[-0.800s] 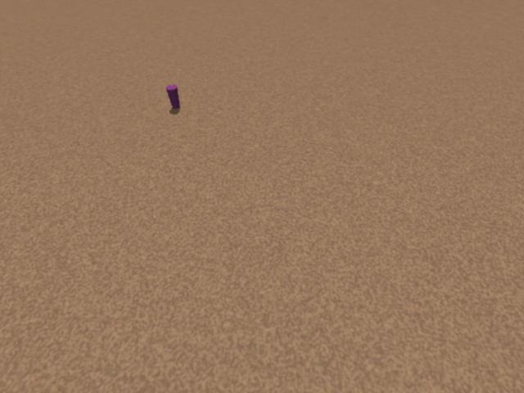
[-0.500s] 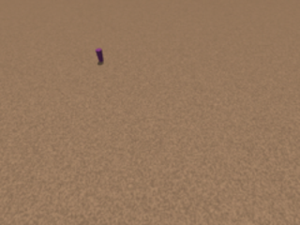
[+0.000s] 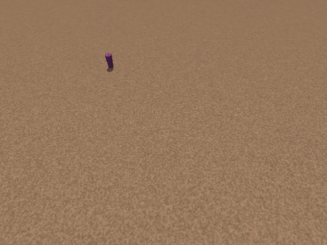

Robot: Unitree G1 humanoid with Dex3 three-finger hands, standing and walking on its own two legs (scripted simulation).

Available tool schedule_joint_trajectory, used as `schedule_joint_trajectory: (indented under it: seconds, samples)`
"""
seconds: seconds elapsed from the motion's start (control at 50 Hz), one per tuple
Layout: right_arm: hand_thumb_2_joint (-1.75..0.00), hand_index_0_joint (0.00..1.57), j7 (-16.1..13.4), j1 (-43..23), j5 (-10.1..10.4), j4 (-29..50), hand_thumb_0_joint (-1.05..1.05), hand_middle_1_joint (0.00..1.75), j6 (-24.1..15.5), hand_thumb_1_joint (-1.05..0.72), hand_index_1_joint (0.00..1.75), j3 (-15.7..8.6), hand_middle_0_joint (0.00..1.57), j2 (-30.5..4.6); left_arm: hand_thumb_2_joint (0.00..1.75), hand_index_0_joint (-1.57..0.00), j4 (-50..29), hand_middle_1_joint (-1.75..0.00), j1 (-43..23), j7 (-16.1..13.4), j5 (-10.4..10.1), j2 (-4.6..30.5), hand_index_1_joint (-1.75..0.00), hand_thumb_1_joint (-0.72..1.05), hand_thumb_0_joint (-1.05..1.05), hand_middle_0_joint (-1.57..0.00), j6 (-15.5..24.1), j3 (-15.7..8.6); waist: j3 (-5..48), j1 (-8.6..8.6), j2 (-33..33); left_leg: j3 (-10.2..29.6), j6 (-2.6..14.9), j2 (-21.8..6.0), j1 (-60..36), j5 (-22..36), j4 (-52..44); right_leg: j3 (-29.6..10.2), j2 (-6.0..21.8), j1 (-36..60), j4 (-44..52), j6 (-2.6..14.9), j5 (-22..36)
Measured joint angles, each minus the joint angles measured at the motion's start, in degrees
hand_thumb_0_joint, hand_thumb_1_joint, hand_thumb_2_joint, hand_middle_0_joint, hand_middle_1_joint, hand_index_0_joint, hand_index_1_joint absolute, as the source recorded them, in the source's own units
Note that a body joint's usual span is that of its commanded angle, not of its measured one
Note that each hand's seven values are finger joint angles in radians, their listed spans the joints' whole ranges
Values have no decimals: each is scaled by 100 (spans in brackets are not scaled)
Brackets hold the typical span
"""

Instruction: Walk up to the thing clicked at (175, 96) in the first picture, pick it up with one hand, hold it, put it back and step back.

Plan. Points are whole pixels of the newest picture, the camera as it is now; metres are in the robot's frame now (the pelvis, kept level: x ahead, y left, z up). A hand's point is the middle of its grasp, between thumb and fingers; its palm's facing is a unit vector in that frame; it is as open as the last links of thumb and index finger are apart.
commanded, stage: stand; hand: left
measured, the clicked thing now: (109, 61) +2.03 +0.66 -0.71
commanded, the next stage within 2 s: walk up in 0.32 s
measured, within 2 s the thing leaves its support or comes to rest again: neither
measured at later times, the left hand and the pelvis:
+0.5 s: hand out of the picture +0.06 +0.30 -0.15, palm faces +0.09 -0.93 -0.36, open 7.3 cm; pelvis +0.02 +0.02 -0.01, yaw +4 degrees
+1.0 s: hand (49, 186) +0.32 +0.40 -0.14, palm faces +0.08 -0.94 -0.34, open 7.4 cm; pelvis +0.25 +0.11 -0.01, yaw +9 degrees
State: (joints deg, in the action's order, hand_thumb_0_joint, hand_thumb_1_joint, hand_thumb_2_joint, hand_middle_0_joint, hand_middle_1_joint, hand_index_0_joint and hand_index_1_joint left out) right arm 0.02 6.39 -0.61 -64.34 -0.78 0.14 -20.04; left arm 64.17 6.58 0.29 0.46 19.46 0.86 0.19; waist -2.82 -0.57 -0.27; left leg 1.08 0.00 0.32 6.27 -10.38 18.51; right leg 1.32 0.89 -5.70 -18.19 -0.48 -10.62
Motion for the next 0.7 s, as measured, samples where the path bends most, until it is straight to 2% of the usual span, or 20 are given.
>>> schedule_joint_trajectory:
  seconds: [0.32, 0.38, 0.4, 0.44, 0.5, 0.58, 0.64, 0.68, 0.7]
  samples:
    - [-90, 20, -2, 14, -2, -18, 0, 30, -2, -91, 30, 11, 21, -5, 90, -21, 17, -30, 33, 1, -3, 5, -30, 91, 1, -20, -11, -1, -14, -6, -1, 0, 6, 12, -6, -7, -19, 0, 13, 1, 4, -9, -17]
    - [-90, 20, 228, 222, -90, 186, 0, 30, 4, -91, 30, -202, 21, -72, 90, -21, -183, -30, 169, 205, 69, 48, -30, 91, 1, -20, 97, -176, 143, 7, -52, 110, 181, 20, 384, -990, 729, 121, 4, -243, -514, 124, -870]
    - [-90, 20, 289, 296, -118, 244, 0, 30, 22, -91, 30, -256, 21, -124, 90, -21, -284, -30, 239, 250, 96, 78, -30, 91, 1, -20, 165, -236, 209, -2, -80, 108, 223, 3, 598, -1257, 1124, 180, -2, -294, -597, 176, -983]
    - [-90, 20, 365, 378, -170, 303, 0, 30, 61, -91, 30, -344, 21, -207, 90, -21, -481, -30, 356, 277, 142, 176, -30, 91, 1, -20, 291, -326, 257, -78, -38, -47, 178, -35, 1148, -1368, 2147, 277, 72, -262, -497, 231, -658]
    - [-90, 20, 509, 392, -151, 422, 1, 30, 62, -91, 30, -457, 21, -407, 90, -21, -618, -30, 547, 264, 168, 312, -30, 91, 1, -21, 362, -394, 214, -181, -65, -52, 78, -237, 1727, -1236, 2884, 380, 155, 16, -247, 178, -486]
    - [-90, 20, 679, 404, -134, 625, 1, 30, 33, -91, 30, -587, 21, -587, 90, -21, -617, -30, 776, 318, 202, 638, -30, 90, 1, -20, 303, -450, 254, -175, 25, -105, -14, -589, 1917, -962, 2282, 534, 350, 413, -166, 15, -712]
    - [-90, 20, 710, 463, -112, 747, 0, 30, -58, -91, 30, -672, 21, -710, 90, -21, -589, -30, 860, 367, 188, 856, -30, 90, 1, -20, 240, -487, 326, -158, 120, -285, -37, -650, 1673, -467, 1659, 611, 583, 520, -637, -7, -1232]
    - [-90, 20, 644, 461, -127, 808, 0, 30, -165, -91, 30, -739, 21, -764, 90, -21, -570, -30, 886, 369, 175, 958, -30, 91, 1, -20, 185, -497, 321, -125, 274, -459, -51, -456, 1556, -238, 1768, 475, 882, 256, -1658, 200, -1687]
    - [-90, 20, 589, 454, -132, 859, 0, 30, -226, -91, 30, -745, 21, -747, 90, -21, -534, -30, 856, 351, 145, 968, -30, 91, 1, -20, 131, -489, 296, -78, 328, -517, -42, -379, 1572, -413, 1991, 207, 873, -92, -2529, 277, -1829]
